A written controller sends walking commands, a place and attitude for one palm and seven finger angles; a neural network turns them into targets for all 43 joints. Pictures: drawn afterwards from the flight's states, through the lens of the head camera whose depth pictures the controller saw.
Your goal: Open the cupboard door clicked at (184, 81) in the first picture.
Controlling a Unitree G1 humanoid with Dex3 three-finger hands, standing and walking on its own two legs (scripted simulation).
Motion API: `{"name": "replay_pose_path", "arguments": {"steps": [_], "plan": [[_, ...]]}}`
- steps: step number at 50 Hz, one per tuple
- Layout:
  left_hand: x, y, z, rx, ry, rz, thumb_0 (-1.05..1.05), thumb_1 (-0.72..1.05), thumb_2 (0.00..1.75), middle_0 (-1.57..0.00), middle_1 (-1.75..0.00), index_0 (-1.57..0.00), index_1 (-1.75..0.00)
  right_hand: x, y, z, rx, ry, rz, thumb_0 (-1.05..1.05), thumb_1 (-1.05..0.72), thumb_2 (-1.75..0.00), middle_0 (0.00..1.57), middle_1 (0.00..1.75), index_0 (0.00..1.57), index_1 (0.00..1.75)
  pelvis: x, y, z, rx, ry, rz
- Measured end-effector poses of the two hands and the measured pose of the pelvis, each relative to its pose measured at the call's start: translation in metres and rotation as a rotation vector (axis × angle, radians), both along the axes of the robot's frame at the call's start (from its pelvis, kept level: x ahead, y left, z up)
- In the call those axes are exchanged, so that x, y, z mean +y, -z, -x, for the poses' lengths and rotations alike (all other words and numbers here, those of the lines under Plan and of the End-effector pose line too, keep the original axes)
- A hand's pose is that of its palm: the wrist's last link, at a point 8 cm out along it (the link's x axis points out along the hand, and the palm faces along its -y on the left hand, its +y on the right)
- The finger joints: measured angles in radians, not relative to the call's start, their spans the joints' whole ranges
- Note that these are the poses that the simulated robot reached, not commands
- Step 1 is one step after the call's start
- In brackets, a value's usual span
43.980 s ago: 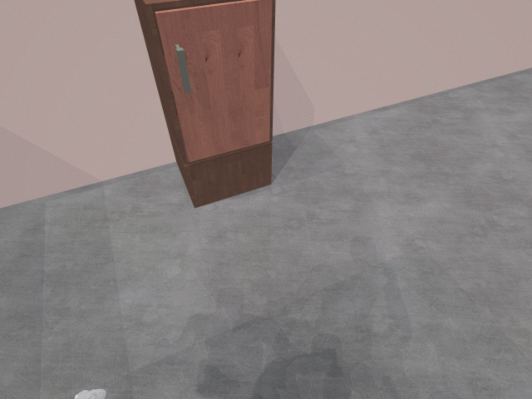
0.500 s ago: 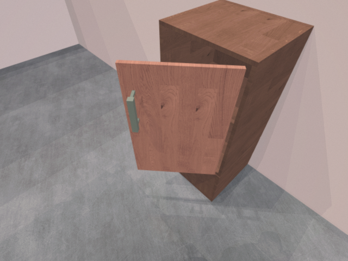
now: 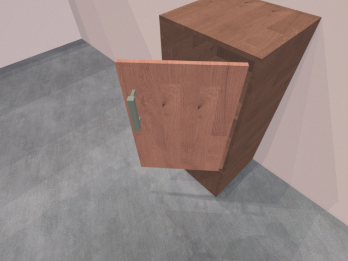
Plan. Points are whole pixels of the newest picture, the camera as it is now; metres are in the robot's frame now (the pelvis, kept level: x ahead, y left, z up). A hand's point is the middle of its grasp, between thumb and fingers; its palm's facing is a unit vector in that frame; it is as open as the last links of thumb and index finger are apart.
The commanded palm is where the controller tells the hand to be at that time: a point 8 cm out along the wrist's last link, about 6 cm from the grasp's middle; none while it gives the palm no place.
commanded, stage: look again from close up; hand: left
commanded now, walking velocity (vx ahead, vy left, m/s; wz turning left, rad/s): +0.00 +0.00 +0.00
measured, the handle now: (135, 110) +0.58 +0.17 -0.03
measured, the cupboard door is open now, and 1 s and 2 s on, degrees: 42 42 42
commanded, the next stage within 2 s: raise the hand with hooked fingers in 0.46 s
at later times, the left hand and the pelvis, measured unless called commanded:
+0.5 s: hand out of the picture +0.05 +0.16 -0.17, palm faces +0.00 -0.98 -0.22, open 7.4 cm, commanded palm none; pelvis +0.03 -0.02 +0.00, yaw +0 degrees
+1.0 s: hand (107, 246) +0.17 +0.17 -0.07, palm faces +0.03 -1.00 +0.00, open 8.7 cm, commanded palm +0.16 +0.23 -0.06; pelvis -0.01 -0.03 -0.09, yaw +2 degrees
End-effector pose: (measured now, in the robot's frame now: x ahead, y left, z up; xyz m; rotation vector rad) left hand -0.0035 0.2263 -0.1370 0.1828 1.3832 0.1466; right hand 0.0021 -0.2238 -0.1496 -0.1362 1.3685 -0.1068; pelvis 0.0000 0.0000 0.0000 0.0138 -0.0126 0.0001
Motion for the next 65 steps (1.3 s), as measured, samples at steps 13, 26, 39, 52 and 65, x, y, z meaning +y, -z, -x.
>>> {"name": "replay_pose_path", "arguments": {"steps": [13,26,39,52,65], "plan": [[-0.015,0.003,-0.029,-0.021,0.001,0.007,0.00,0.92,0.90,-0.20,-0.30,-0.20,-0.30,-0.008,-0.001,-0.022,0.001,0.010,0.006,0.01,-0.92,-0.90,0.20,0.30,0.20,0.30,-0.013,-0.001,-0.018,-0.003,0.002,0.001],[-0.020,0.001,-0.052,-0.047,0.003,-0.003,0.00,0.91,0.90,-0.20,-0.30,-0.20,-0.30,-0.021,-0.002,-0.040,-0.004,0.004,0.014,0.00,-0.91,-0.90,0.20,0.30,0.20,0.30,-0.023,-0.001,-0.032,0.003,0.000,0.000],[-0.010,-0.126,-0.197,-1.185,-0.038,0.029,0.01,0.82,0.86,-0.20,-0.35,-0.20,-0.35,-0.054,-0.034,-0.151,-0.620,-0.059,0.102,0.01,-0.91,-0.90,0.20,0.30,0.21,0.30,-0.027,0.024,-0.017,0.120,-0.039,-0.003],[0.008,-0.067,-0.145,-1.312,0.093,0.138,0.01,0.53,0.75,-0.23,-0.53,-0.23,-0.53,-0.040,-0.029,-0.231,-0.927,-0.222,0.132,0.01,-0.91,-0.90,0.20,0.30,0.20,0.30,-0.030,0.099,0.013,0.245,-0.046,0.030],[0.030,-0.092,-0.189,-1.275,0.194,0.171,0.00,0.23,0.62,-0.25,-0.72,-0.25,-0.73,0.004,0.023,-0.134,-0.633,-0.118,0.028,0.01,-0.90,-0.90,0.20,0.30,0.21,0.31,-0.012,0.090,0.025,0.256,-0.043,0.060]]}}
